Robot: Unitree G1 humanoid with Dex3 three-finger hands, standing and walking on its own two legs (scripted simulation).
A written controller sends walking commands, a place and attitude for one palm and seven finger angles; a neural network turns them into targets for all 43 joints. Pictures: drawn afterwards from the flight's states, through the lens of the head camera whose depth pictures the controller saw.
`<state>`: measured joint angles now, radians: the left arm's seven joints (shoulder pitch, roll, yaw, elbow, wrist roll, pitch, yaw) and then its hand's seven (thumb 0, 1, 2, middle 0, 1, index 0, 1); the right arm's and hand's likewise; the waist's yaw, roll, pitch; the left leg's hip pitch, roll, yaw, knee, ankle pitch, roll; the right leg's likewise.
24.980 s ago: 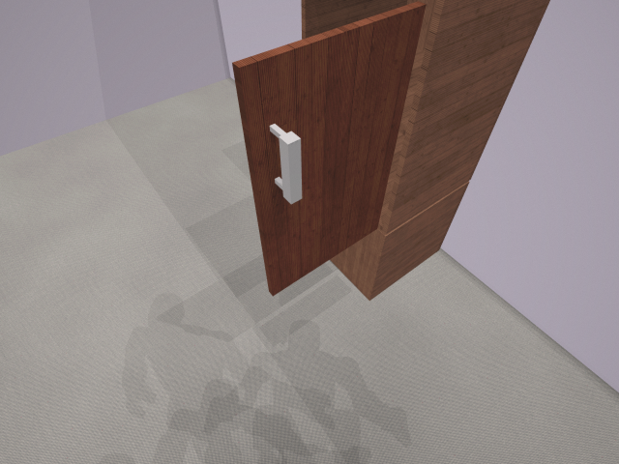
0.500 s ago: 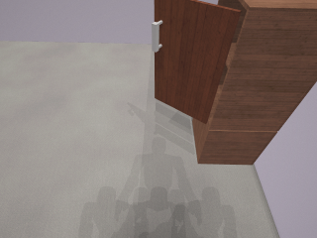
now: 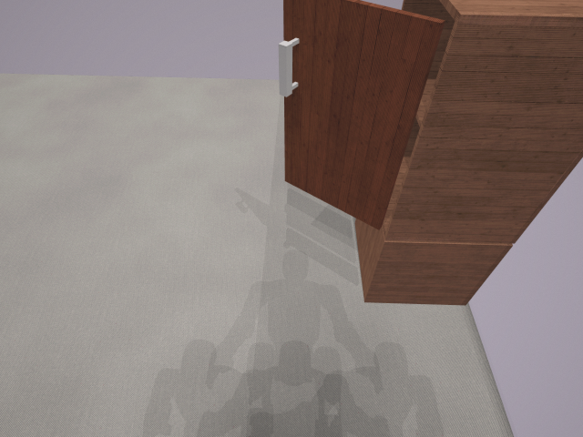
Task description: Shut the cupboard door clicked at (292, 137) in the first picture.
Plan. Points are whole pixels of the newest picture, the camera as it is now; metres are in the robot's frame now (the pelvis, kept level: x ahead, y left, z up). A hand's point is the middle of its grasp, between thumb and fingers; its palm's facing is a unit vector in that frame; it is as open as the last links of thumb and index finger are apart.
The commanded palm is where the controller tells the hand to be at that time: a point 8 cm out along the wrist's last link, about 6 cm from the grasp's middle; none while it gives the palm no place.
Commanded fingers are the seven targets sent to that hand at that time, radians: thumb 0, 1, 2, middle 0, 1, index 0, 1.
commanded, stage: walk to a spot facing it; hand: left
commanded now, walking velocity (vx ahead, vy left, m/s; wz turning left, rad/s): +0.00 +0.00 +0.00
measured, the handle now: (290, 67) +0.92 +0.05 +0.07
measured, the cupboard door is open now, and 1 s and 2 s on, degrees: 55 55 55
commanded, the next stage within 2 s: none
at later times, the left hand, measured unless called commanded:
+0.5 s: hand out of the picture +0.00 +0.23 -0.21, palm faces +0.21 -0.95 -0.24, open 7.4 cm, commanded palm none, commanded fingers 0.00 0.90 0.90 -0.20 -0.30 -0.20 -0.30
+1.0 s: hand out of the picture -0.04 +0.20 -0.17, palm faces +0.50 -0.82 -0.28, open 7.4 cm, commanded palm none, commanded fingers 0.00 0.90 0.90 -0.20 -0.30 -0.20 -0.30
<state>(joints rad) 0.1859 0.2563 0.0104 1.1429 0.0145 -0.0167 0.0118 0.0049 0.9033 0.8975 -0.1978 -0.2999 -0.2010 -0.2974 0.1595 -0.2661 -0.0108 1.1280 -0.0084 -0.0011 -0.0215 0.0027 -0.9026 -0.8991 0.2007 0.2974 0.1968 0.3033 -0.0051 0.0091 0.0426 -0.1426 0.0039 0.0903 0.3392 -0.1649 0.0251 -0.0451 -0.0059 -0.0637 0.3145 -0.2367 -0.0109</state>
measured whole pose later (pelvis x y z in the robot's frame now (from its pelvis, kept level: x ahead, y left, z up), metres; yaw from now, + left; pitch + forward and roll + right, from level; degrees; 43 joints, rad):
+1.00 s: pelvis -0.01 -0.02 -0.01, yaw +32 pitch +0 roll +3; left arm 0.19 0.21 0.05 0.89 0.04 0.02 0.02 0.01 0.90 0.90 -0.20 -0.30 -0.20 -0.30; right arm 0.16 -0.26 -0.09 0.90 -0.01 0.07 0.02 0.00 -0.91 -0.90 0.20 0.30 0.19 0.30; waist -0.03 -0.02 0.13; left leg -0.42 0.01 0.05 0.85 -0.44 -0.05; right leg -0.22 -0.14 -0.15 0.59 -0.36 0.02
